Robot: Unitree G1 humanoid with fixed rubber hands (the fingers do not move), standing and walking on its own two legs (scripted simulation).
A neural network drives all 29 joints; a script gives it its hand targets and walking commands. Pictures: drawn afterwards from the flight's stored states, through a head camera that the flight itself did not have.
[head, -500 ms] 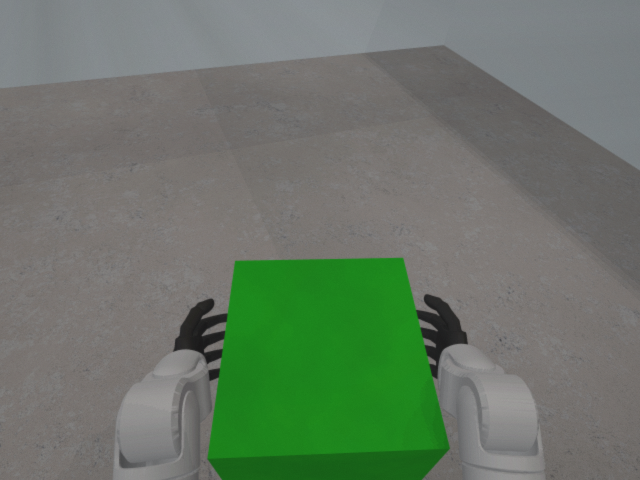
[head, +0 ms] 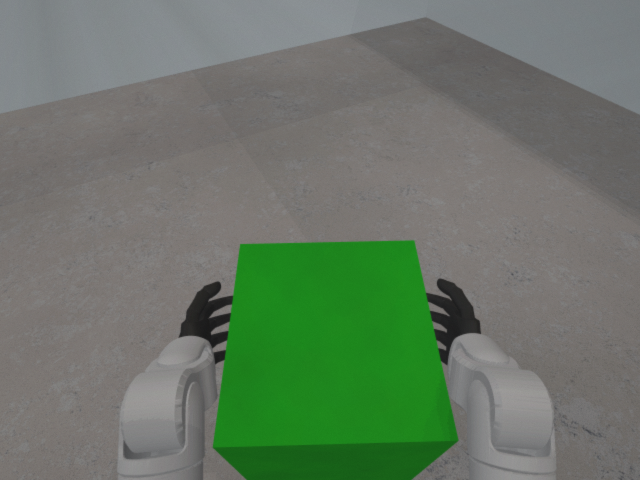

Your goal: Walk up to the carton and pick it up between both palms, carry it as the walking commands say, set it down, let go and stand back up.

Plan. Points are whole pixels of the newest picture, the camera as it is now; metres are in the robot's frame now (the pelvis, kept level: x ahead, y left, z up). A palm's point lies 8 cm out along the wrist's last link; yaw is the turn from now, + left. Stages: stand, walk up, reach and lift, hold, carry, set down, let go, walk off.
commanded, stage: carry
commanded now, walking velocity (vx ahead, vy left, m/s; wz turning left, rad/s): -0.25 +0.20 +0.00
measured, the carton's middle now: (329, 372) +0.28 -0.01 +0.01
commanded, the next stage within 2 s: none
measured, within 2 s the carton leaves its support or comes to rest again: neither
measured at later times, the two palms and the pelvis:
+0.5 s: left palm out of the picture +0.09 +0.25 +0.08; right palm out of the picture +0.08 -0.04 +0.07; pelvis -0.18 +0.12 +0.00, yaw -1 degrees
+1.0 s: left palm out of the picture -0.10 +0.42 +0.07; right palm out of the picture -0.09 +0.14 +0.08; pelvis -0.37 +0.26 +0.00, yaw -1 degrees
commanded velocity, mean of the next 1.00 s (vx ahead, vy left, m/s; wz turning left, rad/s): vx -0.25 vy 0.20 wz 0.00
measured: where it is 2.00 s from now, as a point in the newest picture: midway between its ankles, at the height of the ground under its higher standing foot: outside the picture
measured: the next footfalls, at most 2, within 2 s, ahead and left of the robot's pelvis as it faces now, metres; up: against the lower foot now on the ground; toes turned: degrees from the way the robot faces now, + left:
left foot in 0.08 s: +0.00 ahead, +0.18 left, +0.00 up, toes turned +3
right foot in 0.42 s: -0.16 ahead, +0.02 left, +0.00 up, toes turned -9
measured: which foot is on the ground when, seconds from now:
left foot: up 0.00-0.06, down 0.08-0.42, up 0.44-0.76, down 0.78-1.00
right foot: down 0.00-0.08, up 0.10-0.40, down 0.42-0.78, up 0.80-1.00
